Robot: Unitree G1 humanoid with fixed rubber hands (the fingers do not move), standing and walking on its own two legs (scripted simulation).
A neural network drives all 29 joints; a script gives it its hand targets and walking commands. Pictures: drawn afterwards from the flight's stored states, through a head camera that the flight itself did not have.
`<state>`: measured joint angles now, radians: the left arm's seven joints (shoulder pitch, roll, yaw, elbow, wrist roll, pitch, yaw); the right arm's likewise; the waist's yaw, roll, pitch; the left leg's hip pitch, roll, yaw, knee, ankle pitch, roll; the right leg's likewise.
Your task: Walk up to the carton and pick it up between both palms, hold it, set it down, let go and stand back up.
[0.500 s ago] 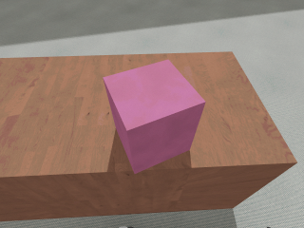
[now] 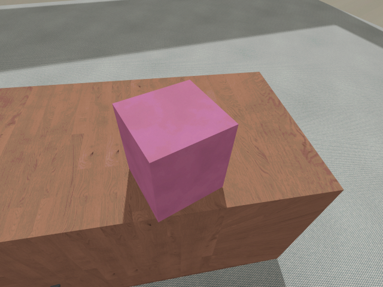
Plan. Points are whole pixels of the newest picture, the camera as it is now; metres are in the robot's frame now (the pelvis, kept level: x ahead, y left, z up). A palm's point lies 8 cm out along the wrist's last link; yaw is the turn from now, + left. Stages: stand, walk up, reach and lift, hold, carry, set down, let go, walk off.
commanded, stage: walk up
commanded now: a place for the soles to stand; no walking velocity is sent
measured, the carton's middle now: (174, 150) +0.46 +0.07 +0.01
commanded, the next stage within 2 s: none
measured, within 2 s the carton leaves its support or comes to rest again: neither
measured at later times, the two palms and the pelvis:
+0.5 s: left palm out of the picture +0.08 +0.32 -0.10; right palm out of the picture +0.11 -0.30 -0.08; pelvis +0.02 +0.00 +0.01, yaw +4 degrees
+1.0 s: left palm out of the picture +0.14 +0.29 -0.08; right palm (341, 276) +0.20 -0.32 -0.09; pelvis +0.07 -0.03 +0.01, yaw +11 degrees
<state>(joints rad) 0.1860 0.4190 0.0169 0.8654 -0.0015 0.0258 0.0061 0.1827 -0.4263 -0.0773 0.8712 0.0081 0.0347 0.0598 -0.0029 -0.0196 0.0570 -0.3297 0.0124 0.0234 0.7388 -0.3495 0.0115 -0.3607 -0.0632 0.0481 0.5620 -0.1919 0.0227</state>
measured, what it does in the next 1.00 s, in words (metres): steps on the spot: left foot, then right foot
